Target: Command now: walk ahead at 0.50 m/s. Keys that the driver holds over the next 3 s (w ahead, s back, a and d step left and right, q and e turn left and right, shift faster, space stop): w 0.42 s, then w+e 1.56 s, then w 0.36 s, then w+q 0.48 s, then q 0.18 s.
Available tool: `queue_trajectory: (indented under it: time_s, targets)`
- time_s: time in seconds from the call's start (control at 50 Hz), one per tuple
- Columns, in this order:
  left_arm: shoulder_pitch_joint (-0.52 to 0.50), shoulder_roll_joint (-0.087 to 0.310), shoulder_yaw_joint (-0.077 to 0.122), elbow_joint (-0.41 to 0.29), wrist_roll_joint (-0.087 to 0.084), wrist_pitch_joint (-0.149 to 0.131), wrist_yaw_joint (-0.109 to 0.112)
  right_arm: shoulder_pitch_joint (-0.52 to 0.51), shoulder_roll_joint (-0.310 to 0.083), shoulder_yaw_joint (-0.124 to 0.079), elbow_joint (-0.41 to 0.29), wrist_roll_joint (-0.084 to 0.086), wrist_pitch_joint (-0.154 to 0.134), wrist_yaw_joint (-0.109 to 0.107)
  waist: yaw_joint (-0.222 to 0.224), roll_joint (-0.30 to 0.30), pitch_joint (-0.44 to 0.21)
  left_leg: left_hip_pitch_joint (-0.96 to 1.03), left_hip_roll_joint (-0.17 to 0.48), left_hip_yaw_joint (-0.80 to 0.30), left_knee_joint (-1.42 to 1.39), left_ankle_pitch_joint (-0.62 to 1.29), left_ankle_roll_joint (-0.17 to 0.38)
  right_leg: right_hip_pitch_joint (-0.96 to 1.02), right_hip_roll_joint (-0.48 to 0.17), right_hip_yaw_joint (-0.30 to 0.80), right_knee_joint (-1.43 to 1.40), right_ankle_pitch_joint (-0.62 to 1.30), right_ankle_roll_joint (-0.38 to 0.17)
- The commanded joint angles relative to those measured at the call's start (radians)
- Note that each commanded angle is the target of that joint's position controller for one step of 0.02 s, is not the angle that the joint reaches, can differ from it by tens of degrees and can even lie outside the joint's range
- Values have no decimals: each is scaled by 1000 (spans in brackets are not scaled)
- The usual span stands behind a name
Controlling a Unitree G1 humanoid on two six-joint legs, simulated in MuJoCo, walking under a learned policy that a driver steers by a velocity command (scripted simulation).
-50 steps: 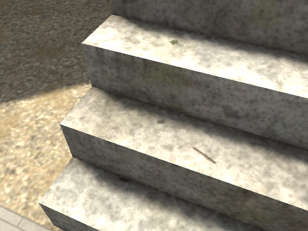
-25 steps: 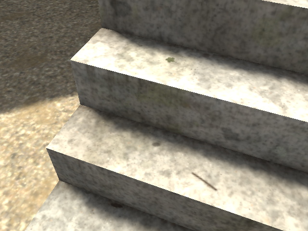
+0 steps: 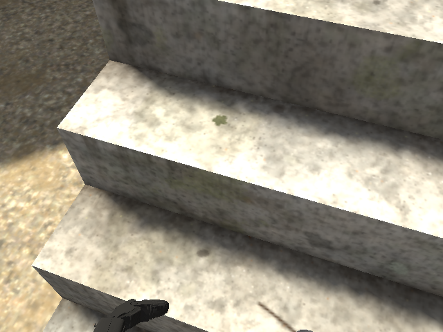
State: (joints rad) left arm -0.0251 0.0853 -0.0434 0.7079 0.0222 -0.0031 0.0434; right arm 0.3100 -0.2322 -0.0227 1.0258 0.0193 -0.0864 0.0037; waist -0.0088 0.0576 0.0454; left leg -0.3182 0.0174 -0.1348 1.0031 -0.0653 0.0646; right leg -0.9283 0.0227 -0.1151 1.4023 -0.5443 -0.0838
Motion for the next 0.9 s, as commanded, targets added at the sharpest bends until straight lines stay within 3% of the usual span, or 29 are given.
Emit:
queue_trajectory:
  time_s: [0.02, 0.04, 0.06, 0.08, 0.14, 0.18, 0.22, 0.28, 0.34, 0.44, 0.46, 0.48, 0.5, 0.52, 0.54, 0.56, 0.58, 0.6, 0.62, 0.64, 0.66, 0.68, 0.7, 0.72, 0.74, 0.76, 0.82, 0.86, 0.9]
  targets:
    - [234, 247, 118, 149, -5, 12, 8, -72, 36, -8, -214, -83, 6, 29, 8, -85, -271, -457, -88, -93, 791, 53, 45, 568, -272, 888, -934, -369, -140]
    - [194, 158, 96, 210, -1, 3, 12, -129, 87, 11, -253, -100, 24, 8, -27, -54, -47, -567, -67, -77, 776, 68, 54, 383, -235, 711, -861, -333, -90]
    - [203, 44, 68, 268, -1, -6, 5, -84, 123, 21, -255, -94, 44, -6, -70, -83, 1, -594, -89, -51, 906, 9, 46, 298, -190, 590, -859, -245, -75]
    - [215, 8, 59, 305, 8, -22, -6, -36, 139, 29, -249, -81, 62, -10, -100, -82, 20, -639, -97, -44, 966, -28, 45, 291, -171, 481, -873, -184, -56]
    - [301, 44, 71, 387, 2, -78, -32, -96, 142, 39, -306, -44, 50, -18, -84, -120, 55, -864, -93, -53, 1085, -99, 47, 414, -193, 393, -995, -12, -71]
    - [317, 77, 75, 405, -10, -89, -34, -144, 142, 50, -351, -52, 42, -18, -105, -89, 42, -903, -44, -38, 964, -27, 36, 443, -183, 303, -1024, 51, -43]
    - [291, 113, 77, 363, -13, -112, -27, -196, 69, 32, -383, -50, 31, -10, -105, -34, 14, -801, -26, 86, 764, 98, 12, 378, -176, 231, -1086, 92, -74]
    - [451, 141, 97, 374, -25, -129, 0, -181, 103, 21, -353, -31, 48, -21, -38, -116, -49, -950, 46, 145, 955, 42, 8, 651, -258, 317, -1126, 118, -152]
    - [566, 133, 118, 362, 12, -135, 3, -369, 123, 16, -428, -68, 53, -13, 56, -122, -6, -1240, 100, 132, 1020, -106, 14, 943, -320, 385, -1167, 83, -155]
    - [653, 136, 135, 353, 41, -144, 10, -612, 176, 25, -558, -63, 42, -3, 123, -169, 87, -1570, 175, 100, 1151, -372, 23, 1156, -434, 379, -1269, 133, -141]
    - [831, 62, 66, 474, 124, -98, -49, -665, 121, 91, -534, -62, 59, 39, 188, -166, -129, -1555, 153, 83, 895, -335, 188, 1189, -373, 376, -1228, 165, -119]
    - [816, 93, 73, 459, 146, -78, -80, -720, 132, 89, -557, -82, 62, 56, 184, -178, -66, -1460, 165, 164, 782, -312, 236, 1075, -347, 345, -1289, 258, -125]
    - [750, 110, 72, 456, 164, -60, -120, -748, 136, 109, -590, -82, 78, 52, 143, -149, -102, -1194, 165, 161, 631, -221, 263, 841, -325, 301, -1350, 354, -109]
    - [548, 180, 82, 375, 105, -58, -173, -786, 134, 122, -591, -98, 109, 83, 49, -165, -122, -710, 105, 317, 457, -335, 190, 470, -294, 192, -1478, 403, -155]
    - [641, 229, 72, 444, 88, -82, -232, -747, 165, 148, -589, -39, 147, 111, 19, -293, -142, -509, 62, 219, 534, -390, 136, 355, -369, 218, -1493, 687, -176]
    - [453, 342, 90, 366, 31, -118, -247, -501, 75, 106, -511, -23, 175, 131, -161, -314, -217, -384, -13, 340, 534, -275, 70, 513, -357, 115, -1384, 1293, -192]
    - [405, 389, 98, 342, -21, -166, -250, -374, -47, 64, -467, -5, 149, 136, -206, -315, -289, -220, -112, 433, 273, -258, 50, 659, -296, 61, -1183, 1914, -144]
    - [464, 382, 102, 374, 7, -194, -256, -249, -105, 49, -403, -10, 136, 119, -196, -286, -413, 41, -80, 294, 31, -128, 89, 605, -275, 104, -934, 1941, -95]
    - [658, 252, 65, 393, 99, -187, -273, 59, -159, 29, -263, 3, 123, 107, -207, 35, -667, 542, 175, -291, -190, -93, 270, 170, -182, 244, -518, 1358, -59]
    - [689, 213, 92, 428, 81, -143, -275, 332, -253, -16, -153, -25, 126, 97, -216, 212, -728, 369, 382, -755, -536, -288, 329, 255, -50, 334, 0, 679, -45]
    - [613, 223, 118, 416, 20, -136, -247, 299, -293, -37, -106, -44, 80, 94, -181, 206, -468, 119, 403, -740, -589, -542, 253, 92, -19, 431, 477, 682, -26]
    - [527, 164, 103, 401, 7, -145, -227, 119, -288, -34, -110, -16, 50, 79, -99, 269, -338, -31, 376, -580, -539, -615, 190, -34, -38, 394, 691, 649, -14]
    - [502, 108, 81, 415, 11, -151, -210, 39, -233, -25, -84, -6, 38, 73, -65, 152, -287, -65, 362, -463, -483, -548, 189, -116, -29, 384, 846, 627, -47]
    - [413, 87, 62, 373, 9, -152, -208, -68, -125, 3, -77, -15, 35, 74, -25, -15, -259, -95, 353, -348, -457, -471, 152, -159, -39, 390, 903, 613, -76]
    - [360, 70, 45, 348, 15, -136, -210, -158, -17, 31, -68, -37, 42, 71, 13, -98, -230, -150, 337, -265, -461, -431, 128, -165, -53, 401, 868, 594, -112]
    - [374, 60, 44, 354, 17, -112, -206, -184, 34, 43, -53, -54, 42, 71, 38, -135, -185, -171, 336, -199, -529, -331, 127, -156, -47, 417, 813, 607, -146]
    - [364, 124, 58, 343, -6, -79, -215, -170, 60, 53, -5, -91, 3, 65, 99, -117, -85, -164, 309, 68, -633, -135, 119, -258, -14, 418, 823, 576, -172]
    - [320, 145, 58, 319, -6, -75, -235, -121, 18, 45, 33, -120, -6, 62, 94, -47, -59, -99, 294, 153, -698, -143, 138, -374, 41, 347, 1114, 497, -197]
    - [258, 154, 53, 283, -18, -80, -228, 5, 4, 59, 100, -148, -9, 68, 63, -118, -7, 54, 308, 182, -692, -148, 118, -603, 70, 376, 1184, 502, -237]
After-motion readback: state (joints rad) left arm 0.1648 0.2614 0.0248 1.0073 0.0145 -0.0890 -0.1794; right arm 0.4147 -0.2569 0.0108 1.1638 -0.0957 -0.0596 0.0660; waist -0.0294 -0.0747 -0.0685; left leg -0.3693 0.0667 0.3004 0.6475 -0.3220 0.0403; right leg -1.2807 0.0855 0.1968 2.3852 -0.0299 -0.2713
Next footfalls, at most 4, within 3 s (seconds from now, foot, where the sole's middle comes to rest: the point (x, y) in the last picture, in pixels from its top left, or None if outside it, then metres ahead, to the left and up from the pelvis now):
0.58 left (111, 266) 0.48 0.28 -0.41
1.24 right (237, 144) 0.64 0.00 -0.20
1.68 left None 0.92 0.02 0.02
2.16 right None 0.83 -0.31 0.02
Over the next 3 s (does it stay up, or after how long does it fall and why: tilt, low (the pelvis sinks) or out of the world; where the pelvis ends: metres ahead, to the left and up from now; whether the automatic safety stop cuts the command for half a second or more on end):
stays up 1.01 -0.37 0.99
